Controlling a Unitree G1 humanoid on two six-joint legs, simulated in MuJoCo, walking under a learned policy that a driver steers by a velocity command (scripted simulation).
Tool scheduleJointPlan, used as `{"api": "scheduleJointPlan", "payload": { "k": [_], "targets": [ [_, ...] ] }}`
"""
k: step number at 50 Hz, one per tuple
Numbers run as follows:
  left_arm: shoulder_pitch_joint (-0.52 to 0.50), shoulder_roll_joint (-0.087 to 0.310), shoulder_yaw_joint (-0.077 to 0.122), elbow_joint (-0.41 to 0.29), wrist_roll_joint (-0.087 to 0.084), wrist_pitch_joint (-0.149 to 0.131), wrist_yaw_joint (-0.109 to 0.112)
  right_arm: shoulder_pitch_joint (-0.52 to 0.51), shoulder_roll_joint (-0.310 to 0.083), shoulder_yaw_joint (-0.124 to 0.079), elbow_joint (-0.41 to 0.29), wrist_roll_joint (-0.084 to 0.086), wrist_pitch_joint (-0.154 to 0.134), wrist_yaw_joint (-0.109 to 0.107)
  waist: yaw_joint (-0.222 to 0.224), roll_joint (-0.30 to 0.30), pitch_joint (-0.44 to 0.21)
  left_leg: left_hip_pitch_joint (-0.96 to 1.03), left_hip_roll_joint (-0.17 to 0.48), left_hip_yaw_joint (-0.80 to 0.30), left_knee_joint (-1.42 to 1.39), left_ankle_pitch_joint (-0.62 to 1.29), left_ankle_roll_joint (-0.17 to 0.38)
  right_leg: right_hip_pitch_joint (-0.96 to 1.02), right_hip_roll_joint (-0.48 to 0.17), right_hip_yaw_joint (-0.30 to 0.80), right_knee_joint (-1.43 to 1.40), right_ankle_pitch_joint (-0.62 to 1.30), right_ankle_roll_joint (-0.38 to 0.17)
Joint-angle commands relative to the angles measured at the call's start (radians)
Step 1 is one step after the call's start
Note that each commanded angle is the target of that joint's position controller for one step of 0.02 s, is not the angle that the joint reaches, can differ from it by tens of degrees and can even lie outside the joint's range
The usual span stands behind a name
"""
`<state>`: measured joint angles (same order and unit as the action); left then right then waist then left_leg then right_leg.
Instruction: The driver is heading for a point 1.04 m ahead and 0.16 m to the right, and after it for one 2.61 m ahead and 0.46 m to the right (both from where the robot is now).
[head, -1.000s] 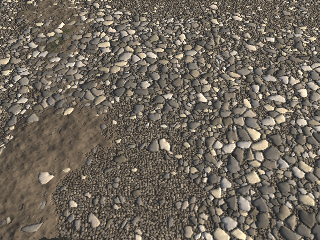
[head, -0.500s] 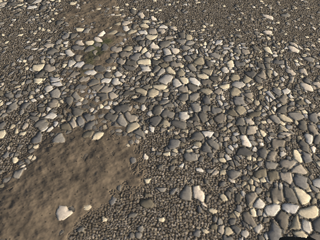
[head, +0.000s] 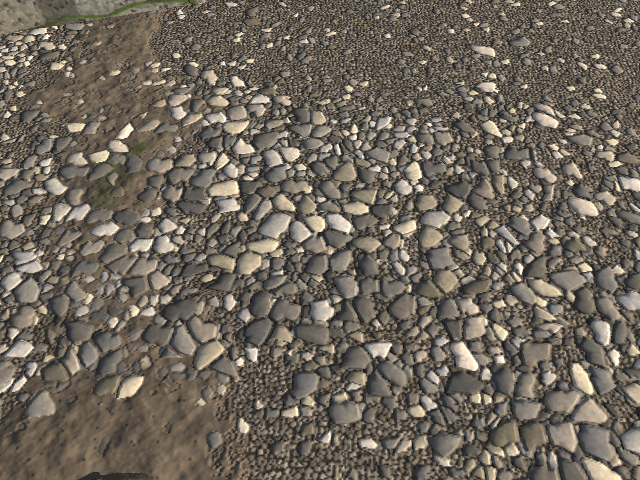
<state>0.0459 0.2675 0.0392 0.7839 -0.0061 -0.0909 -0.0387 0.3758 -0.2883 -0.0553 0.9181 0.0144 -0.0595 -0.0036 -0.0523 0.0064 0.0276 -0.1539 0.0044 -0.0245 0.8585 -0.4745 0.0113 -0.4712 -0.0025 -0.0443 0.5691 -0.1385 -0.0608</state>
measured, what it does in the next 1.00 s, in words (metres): walks ahead: left foot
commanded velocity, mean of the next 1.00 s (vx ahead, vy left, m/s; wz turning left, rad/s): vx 0.50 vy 0.00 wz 0.00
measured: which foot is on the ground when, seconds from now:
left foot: up 0.00-0.46, down 0.48-1.00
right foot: down 0.00-0.50, up 0.52-1.00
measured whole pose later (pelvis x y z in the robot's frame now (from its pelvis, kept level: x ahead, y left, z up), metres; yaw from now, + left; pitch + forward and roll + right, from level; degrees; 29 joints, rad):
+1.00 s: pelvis +0.56 +0.02 +0.00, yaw +0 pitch +2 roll +2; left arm 0.02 0.25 0.04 0.80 -0.01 -0.08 -0.04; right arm 0.38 -0.28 -0.07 0.97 0.02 -0.05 -0.01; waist -0.07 -0.03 0.01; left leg 0.09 -0.02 0.05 0.27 -0.39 0.00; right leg -0.52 -0.05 -0.02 0.49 -0.02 -0.05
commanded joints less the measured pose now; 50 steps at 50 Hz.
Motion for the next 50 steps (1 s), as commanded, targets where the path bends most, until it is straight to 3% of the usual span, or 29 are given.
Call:
{"api": "scheduleJointPlan", "payload": {
  "k": [1,2,3,4,7,10,14,17,20,22,23,24,25,26,27,28,29,30,32,34,37,40,45,48,49,50],
  "targets": [
    [0.268,0.168,0.048,0.018,-0.004,0.007,0.012,-0.058,-0.14,-0.021,-0.108,0.03,-0.055,0.009,0.146,-0.138,-0.187,-0.622,0.054,-0.066,0.435,0.009,0.033,0.66,-0.332,0.543,-0.278,-0.182,-0.2],
    [0.206,0.142,0.04,0.01,0.004,0.006,0.01,-0.098,-0.127,-0.021,-0.114,0.02,-0.053,0.004,0.115,-0.076,-0.103,-0.59,0.095,-0.043,0.369,0.089,0.031,0.513,-0.291,0.443,-0.314,-0.109,-0.181],
    [0.167,0.111,0.031,0.004,0.013,0.0,0.008,-0.102,-0.122,-0.027,-0.111,0.006,-0.043,-0.001,0.083,-0.082,-0.066,-0.533,0.126,-0.048,0.305,0.143,0.028,0.414,-0.256,0.375,-0.345,-0.038,-0.165],
    [0.149,0.104,0.029,0.004,0.019,-0.003,0.007,-0.078,-0.102,-0.026,-0.104,0.002,-0.03,-0.001,0.057,-0.1,-0.057,-0.477,0.137,-0.05,0.279,0.175,0.024,0.351,-0.238,0.335,-0.375,0.001,-0.163],
    [0.165,0.13,0.038,0.024,0.012,-0.017,0.01,-0.088,-0.063,-0.021,-0.107,-0.006,-0.007,-0.006,0.035,-0.081,-0.034,-0.472,0.148,-0.039,0.189,0.25,-0.002,0.29,-0.227,0.252,-0.435,0.105,-0.185],
    [0.206,0.149,0.044,0.048,0.008,-0.013,0.025,-0.186,-0.056,-0.019,-0.136,-0.013,-0.009,-0.004,0.057,-0.06,-0.007,-0.527,0.148,-0.033,0.018,0.414,-0.022,0.317,-0.209,0.181,-0.455,0.167,-0.171],
    [0.271,0.165,0.047,0.079,-0.004,-0.004,0.037,-0.325,-0.029,-0.004,-0.169,-0.006,-0.022,0.012,0.106,-0.058,0.023,-0.474,0.106,0.011,-0.211,0.579,-0.021,0.336,-0.178,0.105,-0.462,0.154,-0.138],
    [0.331,0.172,0.05,0.111,-0.01,0.009,0.039,-0.408,-0.033,0.0,-0.199,0.002,-0.028,0.027,0.134,-0.057,0.046,-0.491,0.088,0.014,-0.293,0.566,-0.01,0.428,-0.214,0.111,-0.433,0.15,-0.138],
    [0.342,0.183,0.057,0.129,-0.015,0.026,0.045,-0.433,-0.054,-0.003,-0.221,0.004,-0.035,0.044,0.118,-0.071,0.047,-0.489,0.074,0.009,-0.346,0.47,0.024,0.529,-0.262,0.127,-0.37,0.226,-0.12],
    [0.316,0.198,0.062,0.127,-0.016,0.036,0.049,-0.354,-0.088,-0.017,-0.203,0.002,-0.039,0.046,0.064,-0.094,-0.004,-0.355,0.036,0.042,-0.368,0.403,0.054,0.554,-0.259,0.115,-0.273,0.434,-0.097],
    [0.298,0.189,0.059,0.124,-0.016,0.042,0.05,-0.229,-0.12,-0.037,-0.164,-0.001,-0.039,0.042,-0.003,-0.086,-0.079,-0.179,0.004,0.072,-0.391,0.412,0.08,0.529,-0.217,0.078,-0.128,0.571,-0.074],
    [0.303,0.155,0.043,0.109,-0.004,0.043,0.053,-0.054,-0.177,-0.061,-0.116,-0.009,-0.038,0.032,-0.069,-0.046,-0.21,0.105,0.069,0.008,-0.349,0.442,0.124,0.392,-0.165,0.039,0.104,0.487,-0.042],
    [0.413,0.048,0.009,0.086,0.005,0.025,0.044,0.063,-0.281,-0.087,-0.094,-0.024,-0.031,0.026,-0.049,0.172,-0.367,0.518,0.326,-0.422,-0.375,0.309,0.28,-0.02,-0.013,-0.012,0.505,0.101,0.034],
    [0.395,0.06,0.008,0.1,-0.001,0.001,0.039,0.082,-0.216,-0.067,-0.086,-0.008,-0.027,0.028,-0.063,0.244,-0.424,0.575,0.391,-0.697,-0.531,0.191,0.324,-0.19,0.053,0.119,0.671,-0.438,0.04],
    [0.308,0.15,0.033,0.075,-0.03,-0.016,0.031,0.013,-0.164,-0.047,-0.095,-0.003,-0.028,0.027,-0.061,0.175,-0.276,0.466,0.357,-0.579,-0.553,0.124,0.271,-0.288,-0.012,0.157,0.745,-0.406,0.021],
    [0.24,0.154,0.033,0.057,-0.039,-0.023,0.032,-0.063,-0.137,-0.039,-0.112,-0.006,-0.028,0.025,-0.037,0.116,-0.174,0.323,0.321,-0.449,-0.574,0.164,0.238,-0.294,-0.066,0.126,0.714,-0.314,0.011],
    [0.206,0.146,0.036,0.053,-0.027,-0.021,0.037,-0.125,-0.106,-0.03,-0.117,-0.012,-0.029,0.027,-0.009,0.063,-0.094,0.181,0.281,-0.352,-0.612,0.238,0.223,-0.262,-0.102,0.106,0.648,-0.239,0.014],
    [0.217,0.137,0.042,0.056,-0.017,-0.011,0.04,-0.161,-0.081,-0.022,-0.122,-0.022,-0.035,0.029,0.028,0.084,-0.065,0.085,0.251,-0.289,-0.644,0.3,0.207,-0.198,-0.134,0.114,0.591,-0.184,0.017],
    [0.255,0.095,0.038,0.071,-0.011,0.014,0.042,-0.177,-0.076,-0.021,-0.114,-0.023,-0.043,0.032,0.062,0.092,-0.053,-0.007,0.225,-0.22,-0.697,0.371,0.214,-0.121,-0.147,0.109,0.542,-0.14,0.031],
    [0.224,0.083,0.037,0.058,-0.004,0.027,0.046,-0.16,-0.103,-0.028,-0.097,-0.019,-0.051,0.027,0.069,0.07,-0.027,-0.03,0.222,-0.167,-0.732,0.435,0.229,-0.153,-0.154,0.103,0.472,-0.075,0.051],
    [0.126,0.076,0.036,0.027,0.004,0.024,0.044,-0.117,-0.12,-0.032,-0.07,-0.016,-0.046,0.012,0.047,0.049,-0.001,-0.001,0.204,-0.101,-0.75,0.492,0.216,-0.209,-0.152,0.097,0.298,0.091,0.071],
    [0.023,0.052,0.026,0.001,0.0,0.015,0.033,-0.075,-0.13,-0.032,-0.047,-0.008,-0.04,0.003,0.012,0.05,0.021,0.007,0.174,-0.035,-0.756,0.493,0.189,-0.166,-0.118,0.063,0.114,0.231,0.071],
    [-0.107,0.057,0.019,-0.049,-0.011,0.005,0.008,0.012,-0.144,-0.038,0.007,0.003,-0.019,-0.003,-0.027,0.048,0.057,0.156,0.233,-0.039,-0.706,0.496,0.181,-0.187,-0.088,0.057,-0.027,0.206,0.047],
    [-0.079,0.089,0.027,-0.055,-0.012,-0.003,-0.005,0.0,-0.161,-0.047,0.018,0.006,-0.003,-0.009,0.012,0.069,0.033,0.238,0.268,-0.048,-0.623,0.644,0.156,-0.125,-0.065,0.046,-0.064,0.093,0.008],
    [-0.015,0.11,0.038,-0.039,-0.01,-0.005,-0.004,-0.02,-0.169,-0.049,0.015,0.007,0.002,-0.011,0.052,0.082,-0.007,0.241,0.256,-0.034,-0.549,0.801,0.143,-0.024,-0.035,0.019,-0.076,0.066,-0.01],
    [0.123,0.145,0.06,0.005,-0.007,-0.004,0.001,-0.036,-0.156,-0.044,0.012,0.006,0.009,-0.012,0.123,0.07,-0.09,0.209,0.209,0.004,-0.389,0.928,0.119,0.167,-0.003,-0.012,-0.095,0.08,-0.037]
  ]
}}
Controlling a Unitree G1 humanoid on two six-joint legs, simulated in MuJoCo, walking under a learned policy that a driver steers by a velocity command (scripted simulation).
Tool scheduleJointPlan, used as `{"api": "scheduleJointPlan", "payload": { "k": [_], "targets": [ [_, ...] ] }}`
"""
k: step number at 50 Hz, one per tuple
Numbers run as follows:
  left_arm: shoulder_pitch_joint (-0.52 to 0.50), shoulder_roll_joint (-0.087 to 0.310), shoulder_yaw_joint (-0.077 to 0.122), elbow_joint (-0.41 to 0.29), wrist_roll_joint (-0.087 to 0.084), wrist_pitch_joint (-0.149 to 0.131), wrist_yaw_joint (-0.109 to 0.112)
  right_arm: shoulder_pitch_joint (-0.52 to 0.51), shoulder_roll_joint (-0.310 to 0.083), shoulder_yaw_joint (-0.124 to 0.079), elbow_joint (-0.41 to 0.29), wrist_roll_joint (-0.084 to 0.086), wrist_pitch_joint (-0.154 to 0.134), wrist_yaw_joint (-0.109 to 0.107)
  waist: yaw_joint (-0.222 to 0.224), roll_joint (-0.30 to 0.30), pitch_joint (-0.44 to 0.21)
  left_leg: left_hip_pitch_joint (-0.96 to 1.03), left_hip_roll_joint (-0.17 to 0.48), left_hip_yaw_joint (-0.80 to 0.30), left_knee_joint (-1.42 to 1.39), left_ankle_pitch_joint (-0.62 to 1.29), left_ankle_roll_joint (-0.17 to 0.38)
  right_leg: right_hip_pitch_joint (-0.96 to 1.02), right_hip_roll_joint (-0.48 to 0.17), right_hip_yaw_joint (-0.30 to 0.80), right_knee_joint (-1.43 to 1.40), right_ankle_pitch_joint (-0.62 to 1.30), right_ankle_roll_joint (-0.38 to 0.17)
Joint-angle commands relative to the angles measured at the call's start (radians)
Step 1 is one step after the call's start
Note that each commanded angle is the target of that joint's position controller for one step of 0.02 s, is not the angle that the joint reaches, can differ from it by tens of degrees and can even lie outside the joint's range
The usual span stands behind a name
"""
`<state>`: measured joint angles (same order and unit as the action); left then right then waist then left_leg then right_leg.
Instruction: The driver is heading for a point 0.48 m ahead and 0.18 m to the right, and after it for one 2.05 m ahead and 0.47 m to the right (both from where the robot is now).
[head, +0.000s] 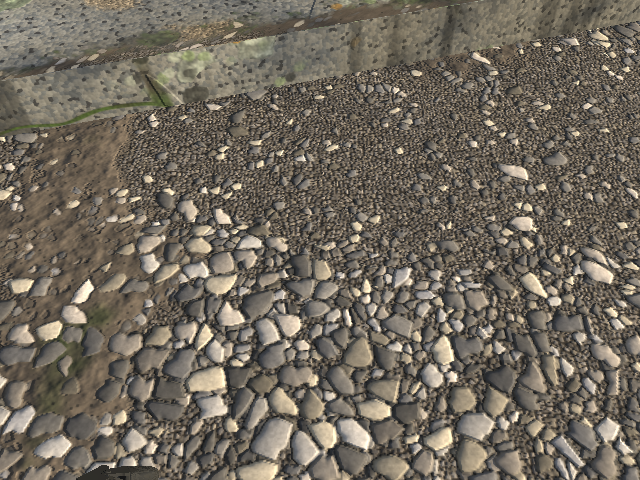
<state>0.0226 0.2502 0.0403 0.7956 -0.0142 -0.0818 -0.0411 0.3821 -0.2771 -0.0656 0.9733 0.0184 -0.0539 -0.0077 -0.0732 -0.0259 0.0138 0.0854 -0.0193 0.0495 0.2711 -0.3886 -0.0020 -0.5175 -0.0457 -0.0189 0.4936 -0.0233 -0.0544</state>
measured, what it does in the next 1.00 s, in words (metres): walks ahead, turning right: right foot, then left foot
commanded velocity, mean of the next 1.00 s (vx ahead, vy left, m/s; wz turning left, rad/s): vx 0.50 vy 0.00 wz -0.28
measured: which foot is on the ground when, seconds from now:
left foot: down 0.00-0.04, up 0.06-0.52, down 0.54-1.00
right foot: up 0.00-0.00, down 0.02-0.56, up 0.58-1.00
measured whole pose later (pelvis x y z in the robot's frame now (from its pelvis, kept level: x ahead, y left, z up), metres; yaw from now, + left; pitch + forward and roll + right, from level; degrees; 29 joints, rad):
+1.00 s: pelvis +0.54 -0.02 +0.00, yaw -20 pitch +1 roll +3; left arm 0.08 0.26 0.07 0.76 -0.02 -0.02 -0.04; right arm 0.29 -0.28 -0.08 0.95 0.01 -0.07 -0.02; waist -0.07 -0.03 0.03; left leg 0.09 0.02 0.28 0.24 -0.34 -0.04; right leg -0.62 -0.10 -0.03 0.66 -0.06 -0.06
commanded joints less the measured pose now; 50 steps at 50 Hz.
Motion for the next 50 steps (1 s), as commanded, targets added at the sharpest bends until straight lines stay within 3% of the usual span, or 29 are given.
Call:
{"api": "scheduleJointPlan", "payload": {
  "k": [1,2,3,4,5,6,7,9,12,17,21,23,25,26,27,28,29,30,31,32,34,36,38,41,44,48,50],
  "targets": [
    [0.328,0.223,0.082,0.039,0.01,-0.012,0.013,-0.035,-0.133,-0.017,-0.061,-0.011,0.005,-0.01,0.207,0.045,-0.217,-0.193,0.179,-0.03,0.457,0.703,0.1,0.515,-0.057,0.066,0.026,-0.004,-0.093],
    [0.427,0.327,0.106,0.062,0.019,-0.005,0.017,0.083,-0.013,0.019,-0.078,-0.021,-0.017,0.001,0.167,-0.201,-0.355,-0.614,0.0,-0.002,0.856,0.22,0.022,0.903,-0.307,0.529,-0.035,-0.15,-0.26],
    [0.439,0.245,0.081,0.064,0.006,-0.002,0.014,0.057,-0.058,0.012,-0.061,-0.008,-0.043,0.009,0.191,-0.213,-0.411,-0.756,-0.027,-0.148,1.002,-0.191,0.026,0.938,-0.349,0.758,-0.18,-0.278,-0.288],
    [0.353,0.197,0.064,0.053,0.003,-0.005,0.016,-0.038,-0.136,-0.01,-0.087,0.022,-0.059,0.016,0.182,-0.148,-0.247,-0.851,0.038,-0.16,1.058,-0.145,0.045,0.815,-0.315,0.616,-0.197,-0.323,-0.232],
    [0.274,0.167,0.054,0.033,0.007,-0.005,0.018,-0.103,-0.137,-0.009,-0.102,0.027,-0.065,0.013,0.157,-0.082,-0.149,-0.845,0.094,-0.13,1.02,-0.048,0.055,0.664,-0.274,0.482,-0.218,-0.276,-0.196],
    [0.214,0.136,0.045,0.027,0.015,-0.006,0.016,-0.135,-0.127,-0.013,-0.104,0.015,-0.062,0.007,0.128,-0.039,-0.074,-0.807,0.13,-0.113,0.951,0.025,0.051,0.521,-0.235,0.386,-0.254,-0.198,-0.179],
    [0.181,0.108,0.036,0.023,0.025,-0.011,0.014,-0.123,-0.117,-0.018,-0.098,0.005,-0.049,0.003,0.093,-0.057,-0.045,-0.74,0.16,-0.12,0.895,0.077,0.049,0.429,-0.199,0.315,-0.286,-0.135,-0.161],
    [0.178,0.11,0.037,0.034,0.023,-0.019,0.011,-0.09,-0.072,-0.014,-0.086,-0.002,-0.025,0.001,0.063,-0.069,-0.037,-0.671,0.172,-0.113,0.842,0.12,0.035,0.347,-0.178,0.25,-0.336,-0.064,-0.169],
    [0.22,0.148,0.047,0.06,0.019,-0.025,0.024,-0.165,-0.065,-0.014,-0.115,-0.013,-0.013,-0.004,0.066,-0.037,0.001,-0.745,0.179,-0.106,0.705,0.239,0.006,0.346,-0.177,0.185,-0.376,0.026,-0.184],
    [0.304,0.159,0.047,0.1,0.004,-0.014,0.043,-0.346,-0.037,-0.003,-0.166,-0.014,-0.027,0.01,0.119,-0.026,0.04,-0.719,0.134,-0.071,0.395,0.481,-0.01,0.365,-0.131,0.101,-0.386,0.037,-0.146],
    [0.375,0.17,0.053,0.133,-0.008,0.004,0.051,-0.458,-0.044,0.003,-0.204,-0.004,-0.042,0.029,0.148,-0.027,0.068,-0.707,0.097,-0.079,0.262,0.477,-0.012,0.452,-0.164,0.141,-0.332,0.015,-0.146],
    [0.376,0.178,0.06,0.138,-0.011,0.014,0.058,-0.457,-0.068,-0.002,-0.213,-0.002,-0.053,0.038,0.126,-0.04,0.062,-0.67,0.089,-0.099,0.213,0.432,0.002,0.496,-0.192,0.177,-0.284,0.027,-0.131],
    [0.355,0.191,0.067,0.134,-0.011,0.023,0.061,-0.389,-0.102,-0.015,-0.198,-0.001,-0.062,0.039,0.081,-0.065,0.025,-0.551,0.068,-0.084,0.195,0.358,0.021,0.508,-0.199,0.202,-0.207,0.114,-0.112],
    [0.34,0.18,0.063,0.127,-0.009,0.026,0.061,-0.281,-0.133,-0.033,-0.167,-0.004,-0.065,0.033,0.024,-0.059,-0.036,-0.396,0.049,-0.062,0.171,0.337,0.043,0.487,-0.158,0.179,-0.094,0.222,-0.089],
    [0.335,0.137,0.047,0.11,0.002,0.027,0.059,-0.111,-0.187,-0.054,-0.128,-0.018,-0.069,0.024,-0.045,-0.026,-0.174,-0.12,0.121,-0.119,0.223,0.348,0.089,0.37,-0.095,0.14,0.136,0.167,-0.058],
    [0.419,0.038,0.021,0.08,0.011,0.016,0.056,0.016,-0.285,-0.078,-0.111,-0.034,-0.063,0.015,-0.036,0.184,-0.34,0.269,0.367,-0.452,0.216,0.274,0.199,0.026,0.05,0.048,0.511,-0.177,0.013],
    [0.457,0.033,0.014,0.077,-0.012,-0.001,0.054,0.035,-0.247,-0.067,-0.102,-0.025,-0.055,0.021,-0.027,0.358,-0.424,0.341,0.464,-0.773,0.063,0.102,0.28,-0.164,0.093,0.118,0.717,-0.586,0.026],
    [0.384,0.14,0.043,0.072,-0.034,-0.005,0.054,-0.03,-0.159,-0.042,-0.115,-0.018,-0.055,0.019,-0.031,0.235,-0.274,0.223,0.422,-0.657,0.038,0.012,0.23,-0.242,0.027,0.161,0.804,-0.537,0.018],
    [0.317,0.153,0.049,0.055,-0.037,-0.004,0.056,-0.097,-0.117,-0.029,-0.127,-0.017,-0.054,0.016,-0.017,0.177,-0.166,0.086,0.388,-0.508,0.018,0.037,0.189,-0.253,-0.021,0.132,0.797,-0.446,0.01],
    [0.289,0.14,0.052,0.052,-0.029,0.001,0.06,-0.159,-0.089,-0.02,-0.127,-0.022,-0.055,0.017,0.011,0.129,-0.095,-0.048,0.349,-0.406,-0.019,0.106,0.171,-0.212,-0.055,0.121,0.753,-0.372,0.012],
    [0.305,0.103,0.06,0.051,-0.021,0.027,0.058,-0.222,-0.06,-0.014,-0.123,-0.034,-0.059,0.017,0.064,0.161,-0.032,-0.203,0.302,-0.259,-0.085,0.197,0.153,-0.118,-0.098,0.124,0.684,-0.29,0.014],
    [0.292,0.07,0.057,0.033,-0.02,0.049,0.054,-0.228,-0.074,-0.021,-0.113,-0.032,-0.066,0.014,0.079,0.136,-0.007,-0.248,0.3,-0.174,-0.128,0.275,0.171,-0.116,-0.11,0.115,0.653,-0.249,0.022],
    [0.254,0.068,0.059,0.008,-0.014,0.06,0.054,-0.218,-0.098,-0.03,-0.101,-0.035,-0.069,0.006,0.083,0.104,0.011,-0.242,0.305,-0.107,-0.148,0.338,0.183,-0.161,-0.114,0.122,0.588,-0.174,0.032],
    [0.188,0.062,0.055,-0.019,-0.009,0.055,0.038,-0.202,-0.121,-0.037,-0.092,-0.035,-0.063,-0.005,0.069,0.087,0.027,-0.214,0.283,0.004,-0.158,0.399,0.169,-0.168,-0.104,0.099,0.419,-0.019,0.038],
    [0.074,0.048,0.043,-0.057,-0.006,0.049,0.015,-0.169,-0.145,-0.043,-0.086,-0.025,-0.052,-0.013,0.029,0.066,0.058,-0.18,0.281,0.083,-0.162,0.415,0.158,-0.143,-0.087,0.033,0.271,0.06,0.031],
    [-0.018,0.061,0.04,-0.114,-0.007,0.053,-0.007,-0.11,-0.177,-0.056,-0.067,-0.005,-0.025,-0.013,0.008,0.066,0.087,-0.039,0.321,0.13,-0.103,0.501,0.138,-0.163,-0.063,-0.013,0.17,-0.018,-0.001],
    [-0.001,0.084,0.05,-0.129,-0.004,0.056,-0.013,-0.112,-0.2,-0.063,-0.066,0.006,-0.012,-0.013,0.038,0.089,0.057,0.001,0.331,0.154,-0.004,0.764,0.122,-0.081,-0.015,-0.057,0.15,-0.12,-0.036]
  ]
}}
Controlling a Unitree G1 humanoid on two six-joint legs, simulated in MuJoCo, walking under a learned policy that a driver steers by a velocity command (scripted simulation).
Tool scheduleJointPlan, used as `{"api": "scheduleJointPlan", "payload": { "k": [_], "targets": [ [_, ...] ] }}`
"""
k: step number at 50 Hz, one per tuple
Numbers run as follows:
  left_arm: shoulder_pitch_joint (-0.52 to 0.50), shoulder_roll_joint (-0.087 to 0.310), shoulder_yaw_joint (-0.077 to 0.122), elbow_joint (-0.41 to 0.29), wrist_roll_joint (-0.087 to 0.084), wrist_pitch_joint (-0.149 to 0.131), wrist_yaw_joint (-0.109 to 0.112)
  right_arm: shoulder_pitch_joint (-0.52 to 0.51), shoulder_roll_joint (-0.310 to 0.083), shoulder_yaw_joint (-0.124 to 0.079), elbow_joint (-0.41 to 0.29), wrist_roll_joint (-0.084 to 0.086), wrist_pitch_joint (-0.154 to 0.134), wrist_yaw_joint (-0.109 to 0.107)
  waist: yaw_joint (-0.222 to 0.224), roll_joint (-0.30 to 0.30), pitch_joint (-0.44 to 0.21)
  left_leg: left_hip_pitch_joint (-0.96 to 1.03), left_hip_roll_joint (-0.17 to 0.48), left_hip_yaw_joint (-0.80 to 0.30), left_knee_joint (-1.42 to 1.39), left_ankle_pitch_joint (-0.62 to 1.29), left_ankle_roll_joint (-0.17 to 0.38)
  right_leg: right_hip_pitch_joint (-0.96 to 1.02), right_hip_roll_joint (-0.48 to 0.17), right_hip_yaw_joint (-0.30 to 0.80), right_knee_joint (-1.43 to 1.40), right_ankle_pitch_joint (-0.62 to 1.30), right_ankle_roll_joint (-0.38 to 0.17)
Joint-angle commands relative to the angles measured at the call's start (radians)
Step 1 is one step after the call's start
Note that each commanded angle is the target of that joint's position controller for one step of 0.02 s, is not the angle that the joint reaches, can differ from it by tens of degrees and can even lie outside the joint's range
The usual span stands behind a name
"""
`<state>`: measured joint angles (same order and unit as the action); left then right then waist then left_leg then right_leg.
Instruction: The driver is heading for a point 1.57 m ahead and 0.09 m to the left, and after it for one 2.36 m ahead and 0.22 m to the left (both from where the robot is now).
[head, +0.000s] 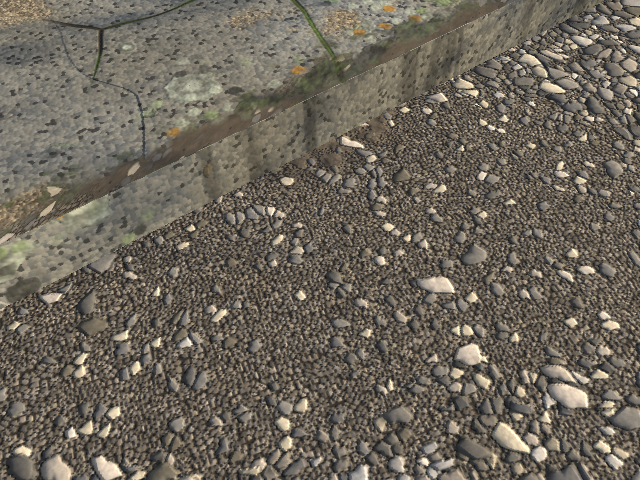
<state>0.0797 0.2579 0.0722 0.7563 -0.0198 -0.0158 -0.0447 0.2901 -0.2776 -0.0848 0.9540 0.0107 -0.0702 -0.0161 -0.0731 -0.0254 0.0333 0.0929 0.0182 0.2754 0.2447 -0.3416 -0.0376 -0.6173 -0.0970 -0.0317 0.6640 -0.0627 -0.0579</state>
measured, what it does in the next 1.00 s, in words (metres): walks ahead: right foot, then left foot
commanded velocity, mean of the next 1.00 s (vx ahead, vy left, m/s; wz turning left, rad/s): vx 0.50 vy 0.00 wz -0.12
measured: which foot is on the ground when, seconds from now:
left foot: down 0.00-0.08, up 0.10-0.58, down 0.60-1.00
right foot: up 0.00-0.04, down 0.06-0.62, up 0.64-1.00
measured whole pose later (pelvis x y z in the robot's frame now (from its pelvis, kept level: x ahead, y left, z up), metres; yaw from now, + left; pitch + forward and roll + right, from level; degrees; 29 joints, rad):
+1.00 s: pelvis +0.58 -0.01 +0.02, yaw -5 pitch +2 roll +1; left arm 0.07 0.27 0.06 0.84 -0.01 -0.07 0.00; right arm 0.32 -0.25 -0.05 0.98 0.01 -0.09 0.00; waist -0.07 -0.03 0.01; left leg -0.01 -0.06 0.05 0.19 -0.21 0.05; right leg -0.66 -0.13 0.03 0.63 0.07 0.01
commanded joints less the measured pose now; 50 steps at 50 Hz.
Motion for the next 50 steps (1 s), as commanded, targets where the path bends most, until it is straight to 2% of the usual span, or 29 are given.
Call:
{"api": "scheduleJointPlan", "payload": {
  "k": [1,2,3,4,5,6,7,8,9,10,13,16,20,25,27,28,29,30,31,32,33,34,35,36,37,40,44,47,50],
  "targets": [
    [-0.007,0.096,0.03,-0.084,0.003,-0.008,-0.009,-0.024,-0.212,-0.046,-0.046,0.019,0.011,-0.005,0.076,0.106,-0.003,0.0,0.292,-0.063,0.115,0.883,0.15,0.109,0.075,-0.069,-0.023,-0.132,-0.054],
    [0.124,0.129,0.052,-0.05,0.001,-0.007,-0.006,-0.04,-0.214,-0.045,-0.045,0.022,0.018,-0.004,0.156,0.098,-0.07,-0.029,0.266,-0.041,0.282,0.968,0.131,0.283,0.123,-0.09,-0.079,-0.107,-0.083],
    [0.298,0.193,0.087,0.006,-0.002,-0.004,0.009,-0.03,-0.186,-0.032,-0.045,0.013,0.017,-0.004,0.233,0.061,-0.16,-0.177,0.223,-0.022,0.511,0.862,0.096,0.567,0.139,-0.054,-0.116,-0.05,-0.117],
    [0.377,0.314,0.111,0.031,-0.005,-0.003,0.029,0.046,-0.072,0.006,-0.083,-0.029,0.001,0.008,0.183,-0.189,-0.251,-0.595,0.104,-0.027,0.899,0.182,0.034,0.931,-0.123,0.383,-0.136,-0.088,-0.248],
    [0.382,0.297,0.092,0.011,-0.004,-0.016,0.024,0.057,-0.055,0.022,-0.082,-0.007,-0.036,0.021,0.162,-0.19,-0.413,-0.761,-0.026,-0.25,1.101,-0.266,0.02,1.029,-0.282,0.821,-0.339,-0.238,-0.368],
    [0.349,0.223,0.067,0.011,0.006,-0.031,0.015,-0.073,-0.136,-0.002,-0.104,0.043,-0.057,0.03,0.2,-0.077,-0.311,-0.86,0.024,-0.326,1.146,-0.206,0.04,0.965,-0.258,0.709,-0.385,-0.224,-0.301],
    [0.285,0.197,0.059,0.008,0.007,-0.041,0.014,-0.127,-0.13,0.0,-0.121,0.051,-0.067,0.029,0.177,-0.065,-0.2,-0.882,0.07,-0.315,1.098,-0.123,0.062,0.832,-0.222,0.559,-0.378,-0.161,-0.257],
    [0.204,0.157,0.046,-0.001,0.009,-0.047,0.015,-0.133,-0.126,-0.002,-0.106,0.029,-0.067,0.019,0.138,-0.012,-0.129,-0.835,0.117,-0.315,1.021,-0.045,0.066,0.685,-0.179,0.437,-0.385,-0.068,-0.223],
    [0.15,0.12,0.034,-0.012,0.02,-0.051,0.017,-0.112,-0.128,-0.009,-0.091,0.014,-0.056,0.014,0.099,-0.023,-0.094,-0.762,0.145,-0.323,0.964,0.01,0.065,0.572,-0.147,0.356,-0.413,0.007,-0.207],
    [0.132,0.112,0.03,-0.015,0.028,-0.055,0.019,-0.082,-0.121,-0.01,-0.079,0.011,-0.041,0.015,0.074,-0.052,-0.088,-0.698,0.157,-0.329,0.935,0.04,0.06,0.503,-0.133,0.321,-0.441,0.04,-0.206],
    [0.153,0.129,0.033,0.006,0.021,-0.072,0.029,-0.095,-0.089,-0.007,-0.075,0.0,-0.011,0.012,0.058,-0.016,-0.055,-0.708,0.157,-0.317,0.817,0.129,0.032,0.459,-0.108,0.231,-0.5,0.122,-0.203],
    [0.204,0.14,0.034,0.035,0.018,-0.072,0.045,-0.183,-0.073,-0.002,-0.103,-0.01,-0.008,0.014,0.083,-0.013,-0.022,-0.779,0.145,-0.314,0.632,0.295,0.007,0.492,-0.093,0.17,-0.52,0.161,-0.184],
    [0.252,0.147,0.032,0.07,0.014,-0.069,0.053,-0.298,-0.049,0.012,-0.131,0.0,-0.019,0.029,0.125,-0.034,0.02,-0.744,0.098,-0.281,0.403,0.48,0.016,0.503,-0.07,0.11,-0.543,0.069,-0.149],
    [0.317,0.154,0.038,0.128,0.005,-0.054,0.058,-0.388,-0.057,0.021,-0.171,0.007,-0.031,0.056,0.146,-0.039,0.063,-0.781,0.07,-0.285,0.277,0.428,0.058,0.656,-0.138,0.118,-0.488,0.109,-0.139],
    [0.307,0.165,0.042,0.138,0.003,-0.045,0.063,-0.36,-0.079,0.016,-0.172,0.008,-0.036,0.066,0.118,-0.054,0.045,-0.739,0.055,-0.28,0.254,0.351,0.086,0.713,-0.162,0.122,-0.436,0.218,-0.119],
    [0.292,0.176,0.045,0.136,0.003,-0.041,0.065,-0.316,-0.098,0.009,-0.162,0.007,-0.037,0.066,0.091,-0.069,0.015,-0.668,0.03,-0.26,0.254,0.307,0.101,0.727,-0.159,0.116,-0.386,0.358,-0.107],
    [0.272,0.185,0.046,0.135,0.003,-0.036,0.067,-0.23,-0.124,-0.005,-0.139,0.004,-0.037,0.063,0.042,-0.081,-0.042,-0.539,-0.007,-0.226,0.247,0.282,0.122,0.724,-0.138,0.097,-0.284,0.535,-0.091],
    [0.263,0.168,0.037,0.133,0.006,-0.03,0.067,-0.072,-0.166,-0.028,-0.09,0.0,-0.035,0.055,-0.032,-0.061,-0.14,-0.313,-0.02,-0.217,0.248,0.304,0.151,0.66,-0.083,0.058,-0.091,0.585,-0.062],
    [0.293,0.124,0.016,0.117,0.025,-0.028,0.069,0.097,-0.232,-0.043,-0.059,-0.013,-0.032,0.046,-0.074,0.062,-0.288,-0.006,0.165,-0.435,0.28,0.297,0.215,0.445,-0.018,0.018,0.226,0.281,-0.029],
    [0.429,-0.007,-0.017,0.119,0.017,-0.051,0.054,0.145,-0.271,-0.052,-0.032,-0.009,-0.03,0.054,0.008,0.347,-0.397,0.295,0.363,-0.941,0.138,0.043,0.377,0.051,0.18,0.068,0.553,-0.454,0.033],
    [0.339,0.103,0.002,0.122,-0.003,-0.074,0.049,0.118,-0.175,-0.023,-0.041,0.008,-0.032,0.055,-0.04,0.236,-0.353,0.278,0.338,-0.994,0.05,-0.102,0.338,-0.064,0.139,0.189,0.658,-0.52,0.014],
    [0.24,0.147,0.014,0.091,-0.026,-0.088,0.045,0.038,-0.14,-0.013,-0.056,0.007,-0.035,0.05,-0.033,0.187,-0.215,0.158,0.315,-0.845,0.035,-0.075,0.295,-0.132,0.086,0.162,0.664,-0.432,0.0],
    [0.189,0.146,0.012,0.081,-0.022,-0.094,0.051,-0.037,-0.126,-0.006,-0.075,-0.005,-0.035,0.048,-0.004,0.089,-0.141,0.013,0.284,-0.739,0.013,0.021,0.273,-0.1,0.03,0.13,0.619,-0.338,-0.003],
    [0.164,0.142,0.018,0.08,-0.006,-0.092,0.056,-0.084,-0.103,0.001,-0.082,-0.015,-0.036,0.048,0.023,0.066,-0.081,-0.112,0.255,-0.658,-0.012,0.124,0.269,-0.065,-0.005,0.118,0.558,-0.28,0.002],
    [0.188,0.131,0.021,0.085,-0.001,-0.083,0.057,-0.101,-0.084,0.009,-0.082,-0.027,-0.039,0.047,0.057,0.092,-0.076,-0.183,0.232,-0.606,-0.036,0.186,0.262,0.0,-0.032,0.126,0.524,-0.242,0.003],
    [0.198,0.083,0.015,0.088,0.004,-0.055,0.059,-0.091,-0.101,0.008,-0.067,-0.017,-0.044,0.043,0.083,0.102,-0.045,-0.268,0.212,-0.507,-0.105,0.264,0.279,0.024,-0.058,0.107,0.419,-0.208,0.029],
    [0.074,0.075,0.011,0.051,0.017,-0.055,0.056,-0.038,-0.135,0.002,-0.047,-0.01,-0.036,0.022,0.056,0.076,-0.008,-0.238,0.189,-0.412,-0.139,0.352,0.266,-0.063,-0.06,0.086,0.192,0.008,0.067],
    [-0.033,0.052,-0.001,0.027,0.013,-0.066,0.045,0.003,-0.142,0.003,-0.033,-0.001,-0.03,0.014,0.021,0.079,0.01,-0.235,0.149,-0.336,-0.144,0.362,0.233,-0.01,-0.02,0.043,-0.001,0.156,0.068],
    [-0.124,0.049,-0.01,0.003,0.004,-0.072,0.029,0.068,-0.146,0.003,-0.004,0.004,-0.018,0.012,-0.014,0.081,0.032,-0.161,0.174,-0.331,-0.125,0.351,0.23,-0.008,0.006,0.028,-0.102,0.183,0.063]
  ]
}}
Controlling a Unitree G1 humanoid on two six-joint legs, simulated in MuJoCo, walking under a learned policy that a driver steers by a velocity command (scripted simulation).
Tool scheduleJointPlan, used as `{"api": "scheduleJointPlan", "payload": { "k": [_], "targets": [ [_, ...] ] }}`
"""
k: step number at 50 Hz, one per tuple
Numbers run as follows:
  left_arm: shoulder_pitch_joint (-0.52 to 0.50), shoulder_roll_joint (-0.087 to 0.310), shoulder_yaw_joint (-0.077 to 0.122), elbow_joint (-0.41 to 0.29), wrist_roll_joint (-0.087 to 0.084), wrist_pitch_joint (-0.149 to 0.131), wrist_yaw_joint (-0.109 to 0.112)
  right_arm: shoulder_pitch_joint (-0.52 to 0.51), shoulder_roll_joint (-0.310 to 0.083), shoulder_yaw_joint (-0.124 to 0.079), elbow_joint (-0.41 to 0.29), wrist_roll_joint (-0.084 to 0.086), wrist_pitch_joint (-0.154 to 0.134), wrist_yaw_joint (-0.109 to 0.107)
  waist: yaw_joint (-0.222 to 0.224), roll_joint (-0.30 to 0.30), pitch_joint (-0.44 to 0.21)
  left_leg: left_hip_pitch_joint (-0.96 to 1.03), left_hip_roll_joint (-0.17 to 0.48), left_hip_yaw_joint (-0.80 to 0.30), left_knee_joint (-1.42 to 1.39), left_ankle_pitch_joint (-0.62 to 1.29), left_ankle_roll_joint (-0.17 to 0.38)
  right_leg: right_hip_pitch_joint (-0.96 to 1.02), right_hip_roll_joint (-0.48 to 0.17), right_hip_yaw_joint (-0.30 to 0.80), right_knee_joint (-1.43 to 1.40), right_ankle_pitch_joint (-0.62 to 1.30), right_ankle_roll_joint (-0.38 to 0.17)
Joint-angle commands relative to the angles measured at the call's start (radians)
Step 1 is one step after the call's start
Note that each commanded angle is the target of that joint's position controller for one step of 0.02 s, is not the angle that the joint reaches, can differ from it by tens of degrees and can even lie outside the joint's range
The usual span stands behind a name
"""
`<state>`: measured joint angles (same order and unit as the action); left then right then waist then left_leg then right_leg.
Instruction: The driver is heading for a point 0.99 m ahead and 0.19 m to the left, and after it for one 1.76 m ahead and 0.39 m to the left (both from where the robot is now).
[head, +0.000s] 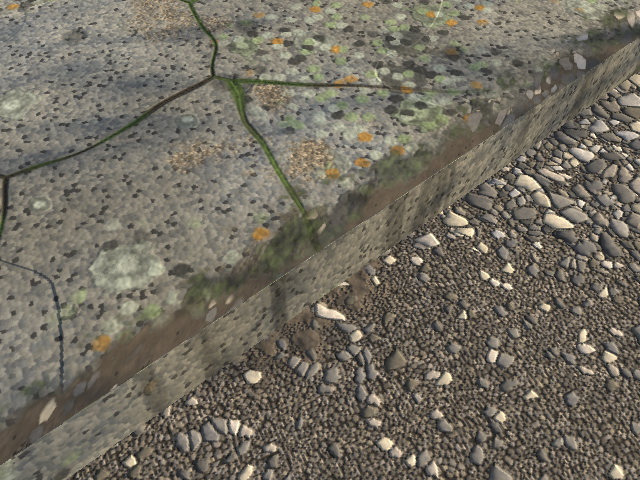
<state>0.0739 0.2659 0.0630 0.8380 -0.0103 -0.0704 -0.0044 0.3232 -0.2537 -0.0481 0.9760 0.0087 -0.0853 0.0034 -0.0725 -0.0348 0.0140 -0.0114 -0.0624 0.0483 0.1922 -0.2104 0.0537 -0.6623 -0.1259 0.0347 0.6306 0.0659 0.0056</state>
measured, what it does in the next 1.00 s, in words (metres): walks ahead: right foot, then left foot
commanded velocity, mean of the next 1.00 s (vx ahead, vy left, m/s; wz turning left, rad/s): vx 0.50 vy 0.00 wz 0.00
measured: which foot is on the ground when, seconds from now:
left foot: down 0.00-0.16, up 0.18-0.66, down 0.68-1.00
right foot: up 0.00-0.14, down 0.16-0.70, up 0.72-1.00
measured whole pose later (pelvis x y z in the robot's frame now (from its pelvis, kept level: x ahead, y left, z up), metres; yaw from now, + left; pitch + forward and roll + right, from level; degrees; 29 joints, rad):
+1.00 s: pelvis +0.55 -0.01 +0.00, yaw +1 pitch +1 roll +1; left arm 0.08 0.27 0.05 0.88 0.00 -0.06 0.01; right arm 0.30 -0.26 -0.05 0.99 -0.01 -0.08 0.00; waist -0.05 -0.04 0.02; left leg -0.09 -0.04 0.05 0.24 -0.17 0.04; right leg -0.64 -0.11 0.03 0.77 -0.07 0.02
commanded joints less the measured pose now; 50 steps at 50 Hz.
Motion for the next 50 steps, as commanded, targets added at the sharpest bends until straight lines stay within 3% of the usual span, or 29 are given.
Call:
{"api": "scheduleJointPlan", "payload": {
  "k": [1,5,6,7,8,9,10,11,12,13,14,16,18,20,24,28,30,32,33,34,35,36,37,38,39,40,42,44,50],
  "targets": [
    [-0.143,0.045,-0.001,-0.089,-0.007,-0.02,-0.018,0.05,-0.173,-0.036,-0.018,0.006,0.004,-0.008,-0.019,0.091,0.06,-0.018,0.271,-0.106,-0.057,0.231,0.137,0.024,0.04,-0.037,-0.093,0.037,-0.007],
    [-0.116,0.091,0.009,-0.098,-0.009,-0.032,-0.037,0.042,-0.198,-0.049,-0.008,0.009,0.027,-0.016,0.036,0.123,0.035,0.103,0.329,-0.119,0.055,0.428,0.106,0.086,0.067,-0.036,-0.142,-0.107,-0.058],
    [-0.039,0.117,0.022,-0.08,-0.006,-0.033,-0.036,0.02,-0.205,-0.051,-0.013,0.01,0.03,-0.018,0.085,0.133,-0.015,0.102,0.316,-0.101,0.145,0.587,0.091,0.202,0.097,-0.062,-0.152,-0.127,-0.078],
    [0.119,0.159,0.046,-0.028,-0.003,-0.032,-0.029,0.008,-0.187,-0.044,-0.019,0.007,0.036,-0.019,0.161,0.117,-0.109,0.051,0.266,-0.063,0.323,0.673,0.065,0.417,0.119,-0.081,-0.161,-0.112,-0.107],
    [0.302,0.228,0.067,0.014,0.01,-0.029,-0.019,0.02,-0.149,-0.025,-0.043,-0.011,0.036,-0.021,0.218,0.02,-0.26,-0.148,0.209,-0.022,0.619,0.448,0.033,0.732,-0.03,0.086,-0.117,-0.1,-0.165],
    [0.362,0.305,0.083,0.04,0.008,-0.024,-0.022,0.15,-0.011,0.016,-0.052,-0.016,0.013,-0.008,0.148,-0.256,-0.384,-0.571,0.012,-0.024,0.979,-0.201,-0.032,1.082,-0.254,0.573,-0.219,-0.309,-0.337],
    [0.355,0.203,0.054,0.032,-0.002,-0.024,-0.021,0.089,-0.109,-0.004,-0.039,0.006,-0.013,-0.001,0.188,-0.187,-0.383,-0.697,0.039,-0.158,1.113,-0.363,-0.02,1.08,-0.252,0.686,-0.318,-0.432,-0.328],
    [0.269,0.165,0.04,0.019,-0.001,-0.028,-0.017,-0.011,-0.167,-0.019,-0.07,0.03,-0.032,0.004,0.181,-0.135,-0.235,-0.769,0.094,-0.152,1.135,-0.285,-0.001,0.961,-0.218,0.536,-0.334,-0.396,-0.281],
    [0.196,0.144,0.032,0.004,0.007,-0.03,-0.015,-0.066,-0.165,-0.019,-0.08,0.03,-0.039,0.0,0.155,-0.054,-0.156,-0.742,0.146,-0.124,1.096,-0.191,0.002,0.818,-0.181,0.416,-0.355,-0.285,-0.257],
    [0.143,0.115,0.023,0.0,0.015,-0.032,-0.017,-0.089,-0.159,-0.024,-0.079,0.014,-0.036,-0.006,0.126,-0.018,-0.091,-0.701,0.177,-0.115,1.031,-0.133,-0.006,0.687,-0.148,0.329,-0.383,-0.175,-0.247],
    [0.118,0.09,0.014,0.0,0.023,-0.036,-0.019,-0.07,-0.151,-0.028,-0.074,0.009,-0.024,-0.007,0.089,-0.035,-0.077,-0.632,0.204,-0.125,0.991,-0.099,-0.008,0.607,-0.122,0.27,-0.411,-0.119,-0.235],
    [0.116,0.092,0.013,0.013,0.017,-0.041,-0.023,-0.043,-0.109,-0.023,-0.066,0.007,0.001,-0.009,0.058,-0.043,-0.059,-0.58,0.218,-0.119,0.925,-0.077,-0.02,0.53,-0.104,0.209,-0.462,-0.087,-0.241],
    [0.13,0.124,0.021,0.026,0.011,-0.045,-0.016,-0.083,-0.096,-0.02,-0.081,-0.002,0.014,-0.012,0.054,-0.03,-0.025,-0.612,0.225,-0.107,0.846,-0.019,-0.041,0.494,-0.103,0.16,-0.5,-0.056,-0.252],
    [0.156,0.142,0.025,0.039,0.011,-0.04,-0.006,-0.151,-0.097,-0.021,-0.103,-0.01,0.014,-0.013,0.07,-0.015,0.001,-0.66,0.224,-0.102,0.731,0.088,-0.06,0.504,-0.094,0.122,-0.522,-0.044,-0.248],
    [0.205,0.155,0.026,0.064,0.003,-0.03,0.005,-0.282,-0.074,-0.009,-0.131,-0.004,0.003,-0.003,0.112,-0.016,0.029,-0.597,0.18,-0.057,0.475,0.288,-0.066,0.501,-0.041,0.021,-0.532,-0.047,-0.205],
    [0.27,0.171,0.033,0.1,-0.004,-0.017,0.006,-0.39,-0.081,-0.002,-0.161,0.004,-0.005,0.012,0.148,-0.015,0.051,-0.597,0.15,-0.048,0.359,0.281,-0.052,0.619,-0.081,0.021,-0.495,-0.022,-0.2],
    [0.278,0.172,0.034,0.113,-0.005,0.0,0.015,-0.355,-0.091,-0.002,-0.152,0.006,-0.01,0.023,0.124,-0.035,0.033,-0.554,0.135,-0.049,0.358,0.211,-0.029,0.678,-0.114,0.028,-0.437,0.065,-0.191],
    [0.245,0.185,0.037,0.109,-0.009,0.01,0.02,-0.277,-0.138,-0.022,-0.136,0.0,-0.016,0.025,0.062,-0.052,-0.017,-0.425,0.091,-0.02,0.325,0.13,0.003,0.714,-0.111,0.018,-0.317,0.312,-0.168],
    [0.217,0.181,0.035,0.102,-0.012,0.014,0.02,-0.205,-0.17,-0.041,-0.116,0.002,-0.021,0.023,0.008,-0.04,-0.058,-0.319,0.067,0.007,0.259,0.138,0.03,0.713,-0.075,-0.011,-0.191,0.404,-0.141],
    [0.226,0.154,0.023,0.09,0.0,0.013,0.021,-0.05,-0.219,-0.062,-0.074,-0.006,-0.021,0.013,-0.046,-0.013,-0.175,-0.063,0.127,-0.058,0.286,0.181,0.071,0.6,-0.033,-0.038,0.019,0.332,-0.113],
    [0.313,0.065,-0.008,0.064,0.021,-0.005,0.011,0.085,-0.32,-0.087,-0.049,-0.022,-0.016,0.007,-0.025,0.191,-0.32,0.323,0.379,-0.438,0.293,0.175,0.213,0.229,0.102,-0.086,0.399,-0.058,-0.046],
    [0.306,0.044,-0.015,0.078,0.008,-0.027,0.006,0.116,-0.267,-0.073,-0.031,-0.009,-0.011,0.012,-0.037,0.289,-0.372,0.416,0.464,-0.752,0.135,0.014,0.289,0.008,0.197,0.015,0.597,-0.645,-0.032],
    [0.231,0.135,0.007,0.063,-0.025,-0.043,-0.002,0.043,-0.212,-0.052,-0.046,0.003,-0.018,0.015,-0.035,0.206,-0.24,0.3,0.429,-0.664,0.098,-0.119,0.238,-0.084,0.13,0.084,0.675,-0.616,-0.057],
    [0.163,0.144,0.008,0.043,-0.037,-0.047,-0.003,-0.047,-0.173,-0.04,-0.072,-0.004,-0.019,0.012,-0.009,0.151,-0.141,0.156,0.396,-0.533,0.069,-0.122,0.2,-0.093,0.072,0.057,0.657,-0.522,-0.074],
    [0.13,0.135,0.01,0.039,-0.024,-0.042,0.002,-0.111,-0.143,-0.029,-0.081,-0.01,-0.021,0.015,0.021,0.095,-0.059,0.008,0.36,-0.437,0.028,-0.053,0.181,-0.058,0.03,0.035,0.593,-0.449,-0.07],
    [0.136,0.129,0.016,0.042,-0.01,-0.031,0.01,-0.149,-0.124,-0.022,-0.086,-0.016,-0.027,0.014,0.054,0.104,-0.031,-0.089,0.335,-0.373,-0.001,0.026,0.163,0.008,-0.002,0.043,0.529,-0.398,-0.065],
    [0.174,0.092,0.013,0.053,0.002,-0.008,0.016,-0.151,-0.127,-0.02,-0.078,-0.023,-0.027,0.014,0.087,0.117,-0.027,-0.172,0.31,-0.286,-0.032,0.185,0.162,0.086,-0.011,0.035,0.487,-0.363,-0.041],
    [0.154,0.074,0.008,0.04,0.011,0.0,0.021,-0.124,-0.16,-0.027,-0.064,-0.022,-0.025,0.005,0.094,0.111,-0.02,-0.18,0.3,-0.209,-0.04,0.357,0.177,0.067,-0.008,0.019,0.411,-0.307,-0.008],
    [-0.041,0.025,-0.012,-0.006,0.005,0.007,0.012,-0.049,-0.169,-0.028,-0.046,-0.009,-0.007,-0.013,0.036,0.105,-0.011,-0.159,0.245,-0.086,-0.031,0.392,0.13,0.143,0.046,-0.038,0.04,-0.044,0.024]
  ]
}}
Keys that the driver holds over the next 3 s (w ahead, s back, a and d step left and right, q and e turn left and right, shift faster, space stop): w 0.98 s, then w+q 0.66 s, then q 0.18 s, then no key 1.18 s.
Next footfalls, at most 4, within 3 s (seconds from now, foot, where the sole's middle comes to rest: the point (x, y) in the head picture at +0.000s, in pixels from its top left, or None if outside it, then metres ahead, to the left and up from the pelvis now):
0.16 right None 0.28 -0.15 -0.78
0.68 left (272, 447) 0.56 0.08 -0.78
1.16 right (373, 345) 0.79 -0.16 -0.78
1.66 left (242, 239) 0.98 0.13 -0.59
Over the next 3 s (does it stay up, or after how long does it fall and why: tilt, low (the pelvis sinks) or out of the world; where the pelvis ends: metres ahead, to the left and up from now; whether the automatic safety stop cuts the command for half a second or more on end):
stays up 1.12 0.18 0.18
